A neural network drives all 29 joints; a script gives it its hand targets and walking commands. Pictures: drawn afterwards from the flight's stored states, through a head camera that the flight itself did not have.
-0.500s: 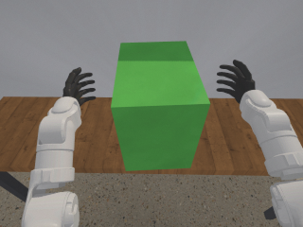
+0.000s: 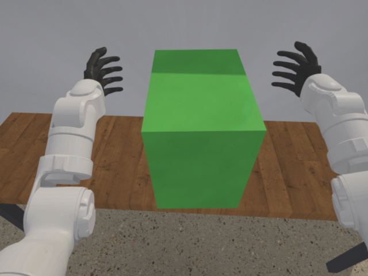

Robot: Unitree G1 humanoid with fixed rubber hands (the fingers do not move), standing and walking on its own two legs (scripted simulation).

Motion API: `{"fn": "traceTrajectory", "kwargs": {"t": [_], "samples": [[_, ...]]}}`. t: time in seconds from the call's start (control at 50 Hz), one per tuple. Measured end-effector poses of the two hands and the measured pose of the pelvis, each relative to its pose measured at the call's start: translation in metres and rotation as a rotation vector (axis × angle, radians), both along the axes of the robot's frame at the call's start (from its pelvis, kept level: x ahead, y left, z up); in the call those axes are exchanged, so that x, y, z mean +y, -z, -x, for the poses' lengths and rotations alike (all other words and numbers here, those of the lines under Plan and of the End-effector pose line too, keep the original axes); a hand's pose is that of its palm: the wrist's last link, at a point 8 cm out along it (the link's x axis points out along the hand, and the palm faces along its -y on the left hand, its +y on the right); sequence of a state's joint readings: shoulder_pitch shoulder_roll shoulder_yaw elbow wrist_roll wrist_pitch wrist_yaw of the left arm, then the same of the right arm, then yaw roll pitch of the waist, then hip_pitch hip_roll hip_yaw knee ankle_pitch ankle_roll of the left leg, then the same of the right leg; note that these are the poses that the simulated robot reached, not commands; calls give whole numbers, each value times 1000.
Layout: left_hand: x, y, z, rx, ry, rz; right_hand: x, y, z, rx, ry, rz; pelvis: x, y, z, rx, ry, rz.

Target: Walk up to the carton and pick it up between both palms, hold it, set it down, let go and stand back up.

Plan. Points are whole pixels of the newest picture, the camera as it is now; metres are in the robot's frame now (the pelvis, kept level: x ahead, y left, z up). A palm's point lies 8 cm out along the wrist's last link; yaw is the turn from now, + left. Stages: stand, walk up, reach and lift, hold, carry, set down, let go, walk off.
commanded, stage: reach and lift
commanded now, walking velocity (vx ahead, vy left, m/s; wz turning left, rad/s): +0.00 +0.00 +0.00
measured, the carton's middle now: (196, 129) +0.46 +0.03 +0.06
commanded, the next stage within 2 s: none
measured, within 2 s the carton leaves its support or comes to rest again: neither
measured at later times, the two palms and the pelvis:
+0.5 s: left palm (99, 102) +0.42 +0.24 +0.17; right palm (288, 91) +0.47 -0.17 +0.19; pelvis +0.00 +0.00 +0.00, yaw +1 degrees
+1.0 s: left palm (114, 125) +0.42 +0.23 +0.10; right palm (276, 112) +0.47 -0.15 +0.13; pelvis +0.00 +0.00 -0.01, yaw +0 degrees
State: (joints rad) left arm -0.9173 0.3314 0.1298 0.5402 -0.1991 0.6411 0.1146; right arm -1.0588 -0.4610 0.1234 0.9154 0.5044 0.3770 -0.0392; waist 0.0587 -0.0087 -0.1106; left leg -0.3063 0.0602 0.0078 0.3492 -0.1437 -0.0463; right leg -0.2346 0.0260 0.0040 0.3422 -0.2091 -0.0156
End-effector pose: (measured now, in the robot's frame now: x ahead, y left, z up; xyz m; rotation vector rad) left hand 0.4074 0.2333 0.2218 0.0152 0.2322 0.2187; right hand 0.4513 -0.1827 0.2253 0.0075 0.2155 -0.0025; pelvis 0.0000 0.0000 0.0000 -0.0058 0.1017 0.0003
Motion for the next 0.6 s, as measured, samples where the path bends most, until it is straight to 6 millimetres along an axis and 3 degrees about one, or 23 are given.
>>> {"fn": "traceTrajectory", "kwargs": {"t": [0.1,0.16,0.38,0.6], "samples": [[5,-7,-7,-21,-10,5,5,-17,-8,-34,-14,4,-1,0,-4,16,3,1],[11,-4,-9,-1,-19,0,5,-16,-12,-7,-13,11,-1,0,-5,11,-1,1],[17,17,-13,5,-16,-26,13,13,-23,35,-24,2,-1,1,-6,50,-21,7],[7,69,-13,25,-2,-4,18,61,-16,49,-13,32,2,2,-1,95,-9,7]]}}
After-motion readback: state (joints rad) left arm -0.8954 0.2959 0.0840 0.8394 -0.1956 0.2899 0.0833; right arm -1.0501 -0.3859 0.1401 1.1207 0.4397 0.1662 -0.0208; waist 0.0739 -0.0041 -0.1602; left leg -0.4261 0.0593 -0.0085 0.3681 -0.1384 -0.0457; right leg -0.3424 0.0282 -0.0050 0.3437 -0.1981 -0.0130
